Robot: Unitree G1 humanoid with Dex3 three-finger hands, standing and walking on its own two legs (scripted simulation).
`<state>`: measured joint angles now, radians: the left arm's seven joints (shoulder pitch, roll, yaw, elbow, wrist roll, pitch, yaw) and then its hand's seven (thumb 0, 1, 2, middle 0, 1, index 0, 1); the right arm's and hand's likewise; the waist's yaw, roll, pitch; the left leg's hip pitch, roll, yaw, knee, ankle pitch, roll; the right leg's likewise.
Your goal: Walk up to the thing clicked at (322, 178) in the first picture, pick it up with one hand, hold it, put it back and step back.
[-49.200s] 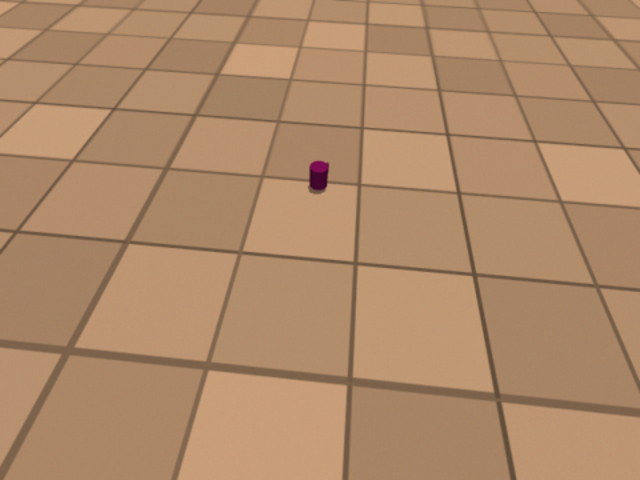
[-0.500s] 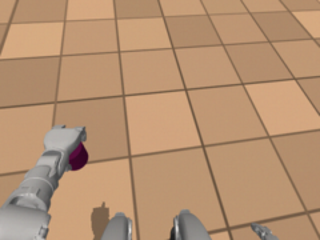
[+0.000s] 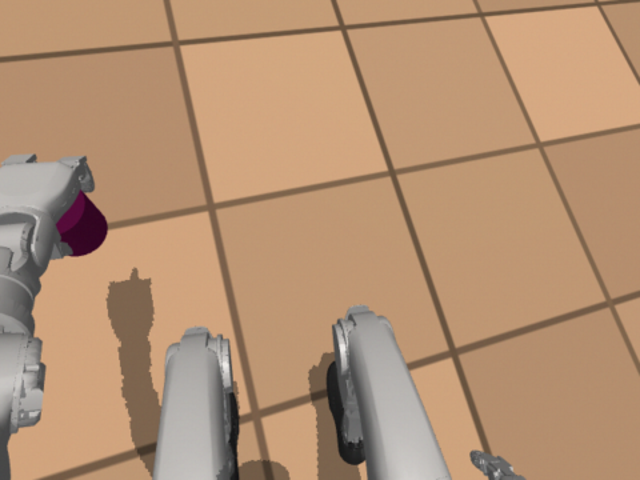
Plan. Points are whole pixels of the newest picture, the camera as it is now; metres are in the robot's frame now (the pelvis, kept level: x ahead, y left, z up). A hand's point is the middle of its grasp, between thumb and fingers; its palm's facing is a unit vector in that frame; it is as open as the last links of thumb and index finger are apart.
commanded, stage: crouch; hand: left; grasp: from above
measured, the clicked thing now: (67, 207) +0.49 +0.29 -0.17
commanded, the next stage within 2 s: lower in 0.90 s
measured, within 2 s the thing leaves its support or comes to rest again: neither
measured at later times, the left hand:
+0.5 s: hand (77, 230) +0.47 +0.30 -0.24, palm faces -0.48 -0.03 -0.88, open 10.6 cm
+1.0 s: hand (85, 231) +0.49 +0.31 -0.29, palm faces -0.48 -0.03 -0.88, open 10.6 cm
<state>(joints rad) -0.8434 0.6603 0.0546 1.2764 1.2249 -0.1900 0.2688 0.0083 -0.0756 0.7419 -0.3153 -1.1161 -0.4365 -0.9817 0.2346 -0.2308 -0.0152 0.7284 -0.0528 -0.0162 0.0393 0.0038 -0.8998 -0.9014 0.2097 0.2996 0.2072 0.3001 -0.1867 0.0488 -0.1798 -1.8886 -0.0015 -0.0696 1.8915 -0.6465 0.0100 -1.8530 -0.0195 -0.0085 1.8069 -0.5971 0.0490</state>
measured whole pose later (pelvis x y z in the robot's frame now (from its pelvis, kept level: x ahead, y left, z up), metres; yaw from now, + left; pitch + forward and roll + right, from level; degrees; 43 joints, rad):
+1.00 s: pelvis -0.01 +0.00 -0.13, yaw -4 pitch +36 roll -11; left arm -1.04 0.93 0.14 1.43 1.32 -0.28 0.27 0.01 -0.13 0.78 -0.38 -1.09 -0.50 -0.95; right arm 0.19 -0.28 0.10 0.68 -0.11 0.02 0.14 0.00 -0.91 -0.90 0.21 0.30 0.21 0.30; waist -0.28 -0.01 -0.02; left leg -2.27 -0.02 -0.14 2.33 -0.70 0.01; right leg -2.20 0.00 -0.05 2.20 -0.64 0.06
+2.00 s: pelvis -0.01 +0.01 -0.17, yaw -9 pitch +32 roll -16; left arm -1.09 1.10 0.18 1.56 1.39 -0.35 0.38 0.01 -0.18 0.80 -0.44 -1.04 -0.56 -0.90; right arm 0.13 -0.33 0.21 0.61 -0.18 -0.01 0.16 0.00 -0.91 -0.90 0.21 0.30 0.21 0.30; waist -0.33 -0.09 0.10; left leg -2.36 -0.03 -0.21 2.50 -0.71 0.02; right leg -2.25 0.02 -0.11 2.30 -0.64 0.05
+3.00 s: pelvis -0.01 +0.01 -0.18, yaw -10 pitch +29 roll -17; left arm -1.12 1.18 0.14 1.64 1.39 -0.34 0.43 0.00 -0.30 1.08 -0.23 -1.23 -0.28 -1.18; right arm 0.12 -0.34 0.28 0.59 -0.20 -0.05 0.14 0.00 -0.90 -0.90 0.21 0.30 0.21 0.30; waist -0.36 -0.13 0.14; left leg -2.35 -0.02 -0.24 2.53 -0.71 0.03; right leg -2.24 0.03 -0.13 2.31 -0.62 0.06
